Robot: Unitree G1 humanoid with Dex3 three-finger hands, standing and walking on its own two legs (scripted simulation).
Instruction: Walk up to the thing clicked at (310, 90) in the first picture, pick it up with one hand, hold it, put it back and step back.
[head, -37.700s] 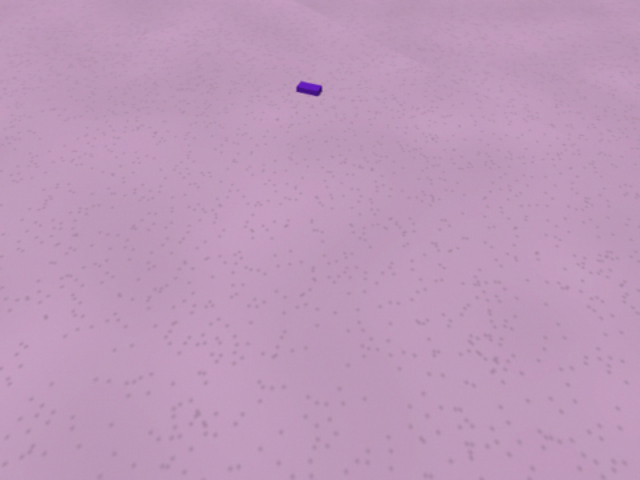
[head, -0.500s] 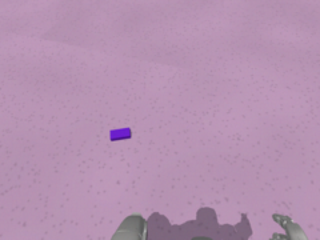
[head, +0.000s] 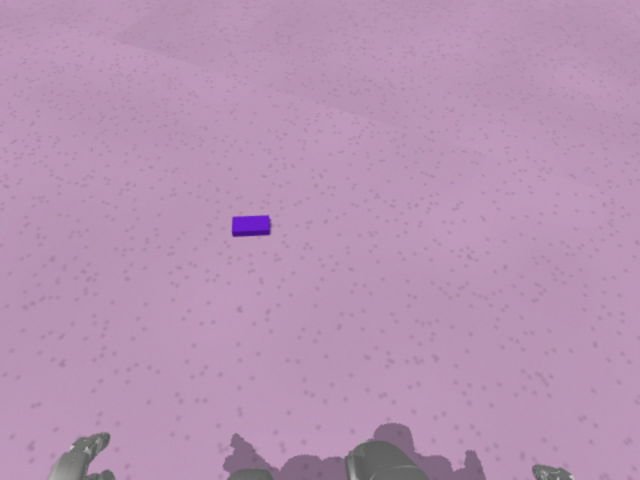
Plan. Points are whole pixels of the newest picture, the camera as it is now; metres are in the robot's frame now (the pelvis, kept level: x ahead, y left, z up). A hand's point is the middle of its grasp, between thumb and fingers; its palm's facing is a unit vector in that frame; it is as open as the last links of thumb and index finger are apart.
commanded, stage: step back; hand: left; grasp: from above
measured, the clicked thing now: (251, 225) +1.02 +0.23 -0.75
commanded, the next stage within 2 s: stand in 1.28 s
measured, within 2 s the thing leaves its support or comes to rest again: neither
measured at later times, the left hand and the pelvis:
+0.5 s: hand out of the picture -0.07 +0.29 -0.14, palm faces +0.03 -0.91 -0.42, open 7.4 cm; pelvis -0.13 +0.00 +0.00, yaw +1 degrees
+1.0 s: hand out of the picture -0.03 +0.29 -0.15, palm faces +0.01 -0.93 -0.36, open 7.4 cm; pelvis -0.10 +0.02 +0.00, yaw +0 degrees
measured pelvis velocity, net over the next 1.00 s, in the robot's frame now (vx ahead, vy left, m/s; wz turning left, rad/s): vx -0.10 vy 0.02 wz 0.00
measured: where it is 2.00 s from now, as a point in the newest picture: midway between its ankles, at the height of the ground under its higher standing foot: outside the picture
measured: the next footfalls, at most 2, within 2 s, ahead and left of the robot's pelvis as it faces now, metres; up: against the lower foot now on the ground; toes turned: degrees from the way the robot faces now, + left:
right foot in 0.12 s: -0.05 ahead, -0.11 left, +0.00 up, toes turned +0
left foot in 0.40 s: -0.04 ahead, +0.14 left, +0.00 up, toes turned +1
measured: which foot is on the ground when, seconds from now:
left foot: down 0.00-0.14, up 0.16-0.38, down 0.40-1.00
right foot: up 0.00-0.10, down 0.12-1.00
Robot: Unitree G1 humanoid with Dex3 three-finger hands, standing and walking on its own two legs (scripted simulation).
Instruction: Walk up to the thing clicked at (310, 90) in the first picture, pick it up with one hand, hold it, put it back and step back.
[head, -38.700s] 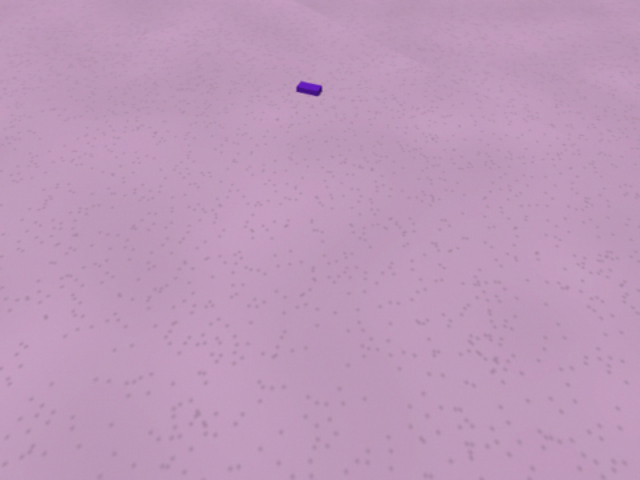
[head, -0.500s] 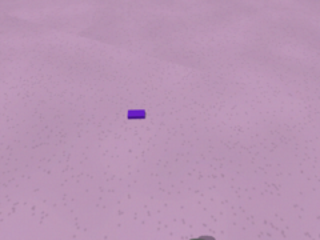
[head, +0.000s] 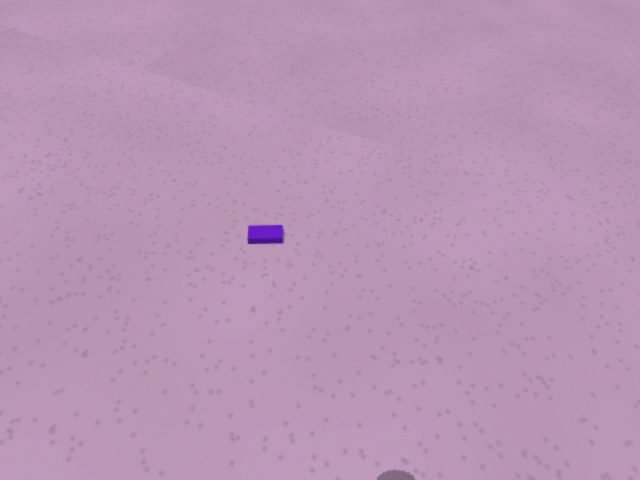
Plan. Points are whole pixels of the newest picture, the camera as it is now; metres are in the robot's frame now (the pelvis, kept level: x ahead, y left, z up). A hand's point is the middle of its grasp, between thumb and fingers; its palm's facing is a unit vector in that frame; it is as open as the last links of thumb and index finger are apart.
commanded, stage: step back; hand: left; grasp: from above
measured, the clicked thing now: (265, 234) +1.11 +0.21 -0.75
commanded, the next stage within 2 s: stand in 0.28 s
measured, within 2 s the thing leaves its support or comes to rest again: neither
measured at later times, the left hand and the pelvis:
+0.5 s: hand out of the picture +0.13 +0.25 -0.13, palm faces -0.03 -0.94 -0.35, open 7.4 cm; pelvis +0.02 +0.00 +0.02, yaw -1 degrees
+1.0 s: hand out of the picture +0.06 +0.24 -0.14, palm faces -0.03 -0.94 -0.35, open 7.4 cm; pelvis +0.00 -0.02 +0.02, yaw +0 degrees
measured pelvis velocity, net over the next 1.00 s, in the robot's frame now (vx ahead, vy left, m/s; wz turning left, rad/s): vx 0.00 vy -0.02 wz -0.01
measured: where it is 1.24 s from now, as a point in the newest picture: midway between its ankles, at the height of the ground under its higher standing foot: outside the picture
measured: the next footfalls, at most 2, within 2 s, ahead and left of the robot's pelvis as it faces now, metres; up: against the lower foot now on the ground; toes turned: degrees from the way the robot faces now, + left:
none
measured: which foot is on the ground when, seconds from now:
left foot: down 0.00-1.00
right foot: down 0.00-1.00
